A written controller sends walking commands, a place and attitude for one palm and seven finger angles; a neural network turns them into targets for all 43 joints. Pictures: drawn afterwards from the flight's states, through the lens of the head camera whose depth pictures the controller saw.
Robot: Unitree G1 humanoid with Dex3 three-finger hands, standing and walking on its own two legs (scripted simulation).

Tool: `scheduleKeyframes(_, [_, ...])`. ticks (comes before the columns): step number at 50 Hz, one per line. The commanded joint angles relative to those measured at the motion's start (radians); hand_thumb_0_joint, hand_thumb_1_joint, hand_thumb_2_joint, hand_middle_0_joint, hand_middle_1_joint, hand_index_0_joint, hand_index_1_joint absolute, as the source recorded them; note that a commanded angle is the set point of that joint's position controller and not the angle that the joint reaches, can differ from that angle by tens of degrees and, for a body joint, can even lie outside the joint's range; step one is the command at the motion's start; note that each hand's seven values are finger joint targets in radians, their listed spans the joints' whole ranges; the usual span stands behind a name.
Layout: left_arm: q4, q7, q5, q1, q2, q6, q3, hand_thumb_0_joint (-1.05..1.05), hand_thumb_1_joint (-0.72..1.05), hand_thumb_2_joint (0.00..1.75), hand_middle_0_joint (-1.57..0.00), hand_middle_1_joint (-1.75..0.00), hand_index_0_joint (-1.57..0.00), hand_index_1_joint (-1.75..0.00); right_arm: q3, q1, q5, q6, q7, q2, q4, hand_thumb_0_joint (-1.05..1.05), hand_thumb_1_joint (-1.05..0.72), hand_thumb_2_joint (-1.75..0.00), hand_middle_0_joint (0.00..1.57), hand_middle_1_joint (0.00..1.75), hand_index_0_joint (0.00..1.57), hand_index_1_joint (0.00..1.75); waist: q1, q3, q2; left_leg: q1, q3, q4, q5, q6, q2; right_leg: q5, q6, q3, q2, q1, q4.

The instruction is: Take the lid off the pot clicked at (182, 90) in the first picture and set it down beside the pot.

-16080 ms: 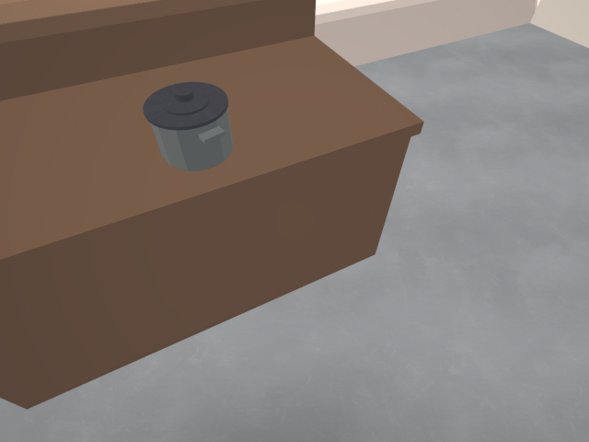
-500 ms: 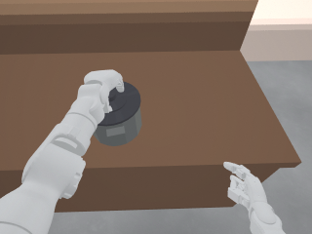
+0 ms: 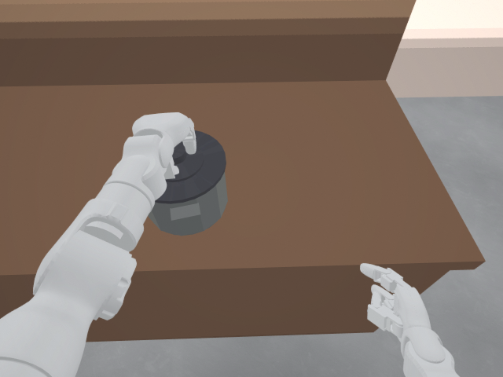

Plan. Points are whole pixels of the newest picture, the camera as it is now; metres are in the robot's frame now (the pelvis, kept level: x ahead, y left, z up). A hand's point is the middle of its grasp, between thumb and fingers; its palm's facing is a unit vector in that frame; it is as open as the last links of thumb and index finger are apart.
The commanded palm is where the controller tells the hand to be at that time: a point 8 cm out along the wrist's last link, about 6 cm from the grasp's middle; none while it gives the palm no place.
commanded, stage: close the fingers and squeeze the knob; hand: left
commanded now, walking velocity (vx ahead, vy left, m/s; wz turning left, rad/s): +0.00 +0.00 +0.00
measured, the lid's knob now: (174, 153) +0.50 +0.13 +0.07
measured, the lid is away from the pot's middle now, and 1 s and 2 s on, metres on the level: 0.00 0.01 0.01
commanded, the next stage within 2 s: lift the lid straight up in 1.12 s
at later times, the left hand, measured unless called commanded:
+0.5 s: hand (168, 150) +0.48 +0.14 +0.09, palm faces -0.39 -0.05 -0.92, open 7.1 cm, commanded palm +0.47 +0.14 +0.14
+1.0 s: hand (168, 150) +0.48 +0.14 +0.09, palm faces -0.33 -0.05 -0.94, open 7.1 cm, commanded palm +0.47 +0.14 +0.14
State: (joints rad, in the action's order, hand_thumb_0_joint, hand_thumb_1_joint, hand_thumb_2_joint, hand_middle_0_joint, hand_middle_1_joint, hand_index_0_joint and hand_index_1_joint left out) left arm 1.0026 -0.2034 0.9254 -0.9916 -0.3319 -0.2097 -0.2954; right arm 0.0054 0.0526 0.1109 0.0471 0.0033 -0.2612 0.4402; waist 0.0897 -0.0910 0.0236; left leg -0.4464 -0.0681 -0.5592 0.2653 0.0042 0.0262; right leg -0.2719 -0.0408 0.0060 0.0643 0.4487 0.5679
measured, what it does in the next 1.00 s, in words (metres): stands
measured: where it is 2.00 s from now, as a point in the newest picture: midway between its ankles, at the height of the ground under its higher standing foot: outside the picture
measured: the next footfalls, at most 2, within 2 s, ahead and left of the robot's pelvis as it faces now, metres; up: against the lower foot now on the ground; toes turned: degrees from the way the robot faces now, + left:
none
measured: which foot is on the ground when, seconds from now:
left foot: down 0.00-1.00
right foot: down 0.00-1.00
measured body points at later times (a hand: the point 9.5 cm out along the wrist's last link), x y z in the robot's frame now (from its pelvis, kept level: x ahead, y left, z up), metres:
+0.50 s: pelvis +0.01 +0.00 +0.00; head +0.06 -0.03 +0.45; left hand +0.50 +0.14 +0.15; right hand +0.01 -0.27 -0.15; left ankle +0.00 +0.12 -0.73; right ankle +0.00 -0.15 -0.73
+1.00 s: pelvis +0.02 +0.00 +0.00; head +0.06 -0.02 +0.45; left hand +0.49 +0.14 +0.15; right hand +0.13 -0.25 -0.13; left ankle +0.00 +0.12 -0.73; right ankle +0.00 -0.15 -0.73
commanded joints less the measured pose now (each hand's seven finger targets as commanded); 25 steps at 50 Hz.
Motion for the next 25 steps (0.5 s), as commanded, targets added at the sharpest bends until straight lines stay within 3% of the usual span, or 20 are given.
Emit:
scheduleKeyframes(1, [-0.192, 0.026, 0.003, -0.535, -0.166, 0.012, 0.07, 0.0, 0.27, 0.89, -0.69, -1.0, -0.69, -1.0, 0.033, 0.096, -0.034, 0.094, -0.027, -0.133, 0.094, 0.0, -0.9, -0.9, 0.2, 0.3, 0.2, 0.3, 0.002, -0.31, 0.025, 0.248, 0.022, 0.041, -0.223, 0.032, -0.02, 0.26, 0.078, -0.059, -0.051, -0.04, -0.054])
scheduleKeyframes(2, [-0.171, 0.028, 0.012, -0.522, -0.188, 0.013, 0.081, 0.0, 0.29, 0.88, -0.7, -1.01, -0.7, -1.01, 0.032, 0.098, -0.034, 0.098, -0.03, -0.136, 0.103, 0.0, -0.9, -0.9, 0.2, 0.3, 0.2, 0.3, -0.002, -0.328, 0.032, 0.259, 0.02, 0.039, -0.234, 0.032, -0.026, 0.267, 0.077, -0.056, -0.052, -0.045, -0.052])
scheduleKeyframes(5, [-0.178, 0.033, 0.018, -0.517, -0.167, 0.02, 0.06, 0.0, 0.33, 0.84, -0.73, -1.02, -0.73, -1.02, 0.038, 0.109, -0.035, 0.106, -0.035, -0.134, 0.139, 0.0, -0.9, -0.9, 0.2, 0.3, 0.2, 0.3, 0.002, -0.356, 0.01, 0.273, 0.02, 0.037, -0.265, 0.036, -0.025, 0.289, 0.077, -0.062, -0.057, -0.054, -0.049])
scheduleKeyframes(6, [-0.169, 0.032, 0.011, -0.5, -0.162, 0.025, 0.064, 0.0, 0.35, 0.82, -0.73, -1.02, -0.73, -1.02, 0.04, 0.108, -0.035, 0.108, -0.038, -0.134, 0.148, 0.0, -0.9, -0.9, 0.2, 0.3, 0.2, 0.3, 0.002, -0.36, -0.04, 0.254, 0.025, 0.037, -0.27, 0.04, -0.026, 0.297, 0.077, -0.064, -0.058, -0.066, -0.051])
scheduleKeyframes(7, [-0.174, 0.034, 0.018, -0.519, -0.186, 0.025, 0.071, 0.0, 0.36, 0.81, -0.74, -1.02, -0.74, -1.02, 0.041, 0.12, -0.036, 0.111, -0.039, -0.144, 0.166, 0.0, -0.9, -0.9, 0.2, 0.3, 0.2, 0.3, 0.004, -0.37, -0.034, 0.262, 0.025, 0.044, -0.265, 0.041, -0.029, 0.296, 0.075, -0.062, -0.06, -0.064, -0.055])
scheduleKeyframes(8, [-0.137, 0.034, 0.012, -0.495, -0.156, 0.021, 0.054, 0.0, 0.38, 0.79, -0.75, -1.02, -0.75, -1.02, 0.044, 0.133, -0.036, 0.11, -0.04, -0.14, 0.18, 0.0, -0.9, -0.9, 0.2, 0.3, 0.2, 0.3, 0.011, -0.348, -0.065, 0.252, 0.021, 0.044, -0.253, 0.044, -0.027, 0.282, 0.073, -0.068, -0.063, -0.055, -0.057])
scheduleKeyframes(10, [-0.144, 0.034, 0.002, -0.502, -0.194, 0.025, 0.08, 0.0, 0.41, 0.75, -0.77, -1.02, -0.77, -1.02, 0.049, 0.156, -0.037, 0.112, -0.043, -0.15, 0.204, 0.0, -0.9, -0.9, 0.2, 0.3, 0.2, 0.3, 0.014, -0.362, -0.101, 0.236, 0.016, 0.051, -0.237, 0.052, -0.031, 0.291, 0.069, -0.061, -0.064, -0.08, -0.071])
scheduleKeyframes(11, [-0.147, 0.029, -0.002, -0.495, -0.204, 0.032, 0.098, 0.0, 0.43, 0.73, -0.78, -1.02, -0.78, -1.02, 0.051, 0.16, -0.041, 0.111, -0.047, -0.151, 0.209, 0.0, -0.9, -0.9, 0.2, 0.3, 0.2, 0.3, 0.011, -0.377, -0.132, 0.225, 0.018, 0.05, -0.248, 0.056, -0.032, 0.314, 0.069, -0.058, -0.061, -0.102, -0.071])
scheduleKeyframes(12, [-0.172, 0.023, -0.003, -0.513, -0.208, 0.036, 0.09, 0.0, 0.45, 0.71, -0.79, -1.02, -0.79, -1.02, 0.052, 0.175, -0.041, 0.111, -0.046, -0.152, 0.215, 0.0, -0.9, -0.9, 0.2, 0.3, 0.2, 0.3, 0.014, -0.403, -0.123, 0.242, 0.015, 0.055, -0.257, 0.059, -0.039, 0.337, 0.065, -0.054, -0.064, -0.117, -0.079])
scheduleKeyframes(14, [-0.087, 0.01, -0.011, -0.425, -0.205, 0.039, 0.097, 0.0, 0.48, 0.67, -0.81, -1.02, -0.81, -1.02, 0.05, 0.195, -0.036, 0.109, -0.044, -0.158, 0.23, 0.0, -0.9, -0.9, 0.2, 0.3, 0.2, 0.3, 0.015, -0.329, -0.168, 0.204, 0.012, 0.063, -0.228, 0.06, -0.04, 0.318, 0.062, -0.063, -0.067, -0.097, -0.09])
scheduleKeyframes(16, [-0.165, -0.003, -0.03, -0.441, -0.223, 0.066, 0.116, 0.0, 0.52, 0.62, -0.83, -1.02, -0.83, -1.02, 0.061, 0.196, -0.042, 0.105, -0.042, -0.159, 0.224, 0.0, -0.9, -0.9, 0.2, 0.3, 0.2, 0.3, 0.009, -0.36, -0.181, 0.205, 0.006, 0.062, -0.241, 0.069, -0.038, 0.356, 0.062, -0.054, -0.058, -0.141, -0.098])
scheduleKeyframes(17, [-0.195, -0.005, -0.021, -0.44, -0.278, 0.077, 0.15, 0.0, 0.54, 0.6, -0.84, -1.02, -0.84, -1.02, 0.061, 0.207, -0.044, 0.105, -0.041, -0.16, 0.222, 0.0, -0.9, -0.9, 0.2, 0.3, 0.2, 0.3, -0.001, -0.4, -0.144, 0.228, 0.005, 0.069, -0.252, 0.07, -0.045, 0.373, 0.06, -0.046, -0.06, -0.173, -0.099])
scheduleKeyframes(19, [-0.147, -0.013, -0.028, -0.357, -0.248, 0.089, 0.131, 0.0, 0.58, 0.54, -0.86, -1.02, -0.86, -1.02, 0.058, 0.21, -0.038, 0.103, -0.039, -0.158, 0.219, 0.0, -0.9, -0.9, 0.2, 0.3, 0.2, 0.3, 0.0, -0.329, -0.162, 0.212, -0.001, 0.077, -0.235, 0.07, -0.045, 0.353, 0.059, -0.057, -0.064, -0.146, -0.111])
scheduleKeyframes(21, [-0.144, -0.012, -0.034, -0.368, -0.246, 0.097, 0.124, 0.0, 0.62, 0.47, -0.88, -1.01, -0.88, -1.01, 0.06, 0.208, -0.032, 0.102, -0.036, -0.165, 0.219, 0.0, -0.9, -0.9, 0.2, 0.3, 0.2, 0.3, 0.003, -0.264, -0.154, 0.183, 0.0, 0.088, -0.191, 0.069, -0.038, 0.295, 0.063, -0.058, -0.061, -0.114, -0.122])
scheduleKeyframes(22, [-0.175, -0.007, -0.026, -0.391, -0.265, 0.1, 0.131, 0.0, 0.65, 0.44, -0.89, -1.01, -0.89, -1.01, 0.063, 0.216, -0.033, 0.101, -0.035, -0.166, 0.22, 0.0, -0.9, -0.9, 0.2, 0.3, 0.2, 0.3, 0.001, -0.294, -0.113, 0.216, -0.003, 0.09, -0.195, 0.071, -0.041, 0.292, 0.062, -0.051, -0.064, -0.117, -0.125])
scheduleKeyframes(23, [-0.164, -0.002, -0.023, -0.373, -0.257, 0.101, 0.127, 0.0, 0.68, 0.39, -0.9, -1.01, -0.9, -1.01, 0.064, 0.213, -0.033, 0.099, -0.033, -0.162, 0.217, 0.0, -0.9, -0.9, 0.2, 0.3, 0.2, 0.3, -0.002, -0.28, -0.095, 0.221, -0.001, 0.091, -0.193, 0.068, -0.038, 0.273, 0.066, -0.057, -0.065, -0.106, -0.12])
scheduleKeyframes(25, [-0.152, 0.009, -0.019, -0.352, -0.255, 0.101, 0.127, 0.0, 0.68, 0.39, -0.9, -1.01, -0.9, -1.01, 0.064, 0.21, -0.031, 0.097, -0.031, -0.162, 0.212, 0.0, -0.9, -0.9, 0.2, 0.3, 0.2, 0.3, -0.004, -0.274, -0.1, 0.222, -0.003, 0.093, -0.179, 0.066, -0.035, 0.243, 0.065, -0.058, -0.066, -0.094, -0.124])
